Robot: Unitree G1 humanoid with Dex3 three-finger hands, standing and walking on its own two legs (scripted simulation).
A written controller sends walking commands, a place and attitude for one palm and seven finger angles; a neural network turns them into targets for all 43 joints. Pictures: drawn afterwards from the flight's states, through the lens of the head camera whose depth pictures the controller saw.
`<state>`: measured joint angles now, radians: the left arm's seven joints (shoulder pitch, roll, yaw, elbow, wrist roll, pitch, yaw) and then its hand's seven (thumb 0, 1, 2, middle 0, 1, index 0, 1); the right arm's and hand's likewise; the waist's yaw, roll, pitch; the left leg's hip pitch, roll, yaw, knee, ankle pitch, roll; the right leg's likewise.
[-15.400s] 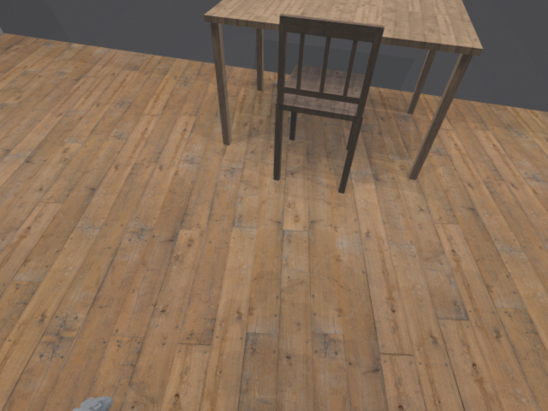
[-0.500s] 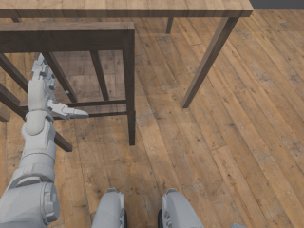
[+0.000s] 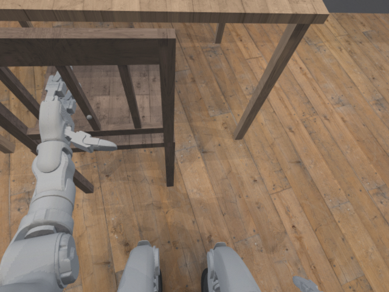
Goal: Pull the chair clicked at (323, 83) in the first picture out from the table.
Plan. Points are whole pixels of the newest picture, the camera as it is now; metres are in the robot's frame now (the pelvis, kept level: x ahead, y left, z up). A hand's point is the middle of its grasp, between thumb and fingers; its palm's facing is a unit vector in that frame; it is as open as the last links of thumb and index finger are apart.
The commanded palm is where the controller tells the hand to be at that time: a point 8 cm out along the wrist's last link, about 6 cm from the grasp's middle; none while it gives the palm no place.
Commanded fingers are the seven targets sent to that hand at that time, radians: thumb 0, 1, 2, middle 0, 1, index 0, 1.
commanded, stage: hook a spindle and tug to test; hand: left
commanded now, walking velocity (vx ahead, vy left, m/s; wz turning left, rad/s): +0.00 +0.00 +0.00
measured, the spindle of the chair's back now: (82, 101) +0.50 +0.22 +0.01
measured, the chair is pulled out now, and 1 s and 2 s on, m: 0.00 0.03 0.13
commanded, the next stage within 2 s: step backward, pulling the chair out in 1.28 s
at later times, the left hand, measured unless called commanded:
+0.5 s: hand (92, 114) +0.46 +0.19 +0.02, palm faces +0.11 -0.99 -0.02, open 8.6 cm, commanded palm +0.43 +0.23 +0.03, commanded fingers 0.00 0.73 0.83 -0.50 -1.45 -0.50 -1.45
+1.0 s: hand (93, 123) +0.44 +0.19 +0.02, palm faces +0.10 -1.00 -0.02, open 5.3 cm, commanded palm +0.40 +0.24 +0.03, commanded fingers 0.00 0.90 0.90 -0.50 -1.45 -0.50 -1.45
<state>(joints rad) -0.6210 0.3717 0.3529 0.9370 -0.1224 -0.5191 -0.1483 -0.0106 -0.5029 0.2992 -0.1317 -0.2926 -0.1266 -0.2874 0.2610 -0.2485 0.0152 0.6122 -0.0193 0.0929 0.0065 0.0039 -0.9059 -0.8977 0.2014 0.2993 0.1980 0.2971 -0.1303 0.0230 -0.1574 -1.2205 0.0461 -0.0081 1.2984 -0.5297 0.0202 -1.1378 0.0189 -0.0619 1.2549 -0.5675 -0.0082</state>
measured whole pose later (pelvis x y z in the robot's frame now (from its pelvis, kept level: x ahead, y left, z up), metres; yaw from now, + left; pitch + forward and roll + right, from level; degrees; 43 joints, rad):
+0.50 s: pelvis +0.00 +0.00 +0.00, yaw +0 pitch +26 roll -3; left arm -0.61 0.36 0.35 0.92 -0.13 -0.50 -0.12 0.00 0.20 0.60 -0.43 -1.32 -0.43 -1.37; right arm 0.28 -0.25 0.01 0.62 -0.02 0.10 0.01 0.00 -0.91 -0.90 0.20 0.30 0.20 0.30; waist -0.14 0.03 -0.16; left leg -1.21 0.05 0.00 1.29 -0.53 0.02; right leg -1.13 0.02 -0.06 1.24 -0.57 -0.01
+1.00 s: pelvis +0.02 +0.00 +0.01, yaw +0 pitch +26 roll -3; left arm -0.44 0.30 0.30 0.75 -0.16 -0.49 -0.11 0.01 0.77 0.84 -0.40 -1.37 -0.40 -1.42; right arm 0.26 -0.24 0.00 0.60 -0.01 0.09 0.03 0.00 -0.91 -0.90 0.20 0.30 0.20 0.30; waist -0.12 0.02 -0.17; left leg -1.15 0.05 0.01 1.25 -0.55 0.02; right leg -1.08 0.02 -0.04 1.21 -0.58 0.00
